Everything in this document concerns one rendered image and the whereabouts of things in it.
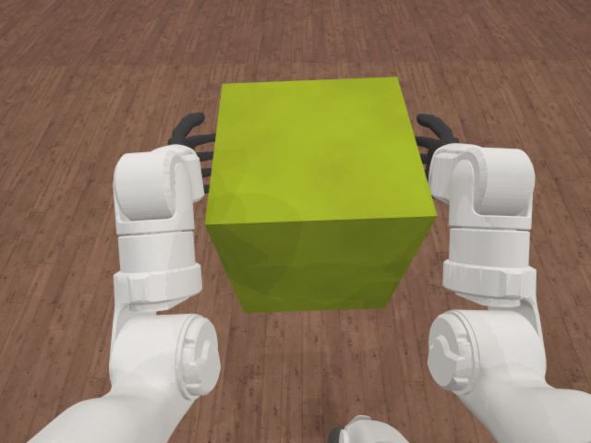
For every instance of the left robot hand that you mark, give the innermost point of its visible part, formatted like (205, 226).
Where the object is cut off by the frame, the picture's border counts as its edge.
(179, 138)

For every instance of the carton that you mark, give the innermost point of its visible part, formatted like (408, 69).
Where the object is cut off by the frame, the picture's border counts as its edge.
(318, 197)

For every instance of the robot right upper arm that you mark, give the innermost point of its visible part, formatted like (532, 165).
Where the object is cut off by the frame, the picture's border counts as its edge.
(495, 364)

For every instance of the robot right forearm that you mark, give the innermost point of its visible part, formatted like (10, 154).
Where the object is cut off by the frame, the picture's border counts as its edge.
(490, 193)

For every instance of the robot left upper arm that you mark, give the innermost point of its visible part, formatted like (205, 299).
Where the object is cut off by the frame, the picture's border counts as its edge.
(160, 364)

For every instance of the robot left forearm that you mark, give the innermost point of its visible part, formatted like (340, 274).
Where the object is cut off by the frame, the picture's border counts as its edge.
(154, 194)

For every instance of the right robot hand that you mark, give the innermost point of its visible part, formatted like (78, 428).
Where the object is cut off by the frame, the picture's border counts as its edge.
(443, 132)

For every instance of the right robot thigh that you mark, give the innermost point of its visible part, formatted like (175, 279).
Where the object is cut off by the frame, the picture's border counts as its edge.
(369, 431)

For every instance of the robot right shin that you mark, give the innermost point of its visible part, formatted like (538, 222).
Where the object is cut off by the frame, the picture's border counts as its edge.
(360, 417)

